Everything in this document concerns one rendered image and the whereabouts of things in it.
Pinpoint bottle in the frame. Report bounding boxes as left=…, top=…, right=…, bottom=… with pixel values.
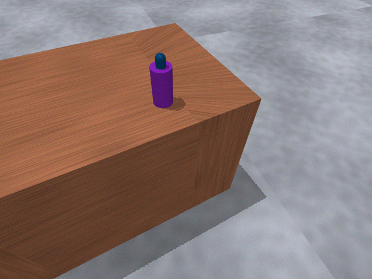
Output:
left=149, top=53, right=173, bottom=108

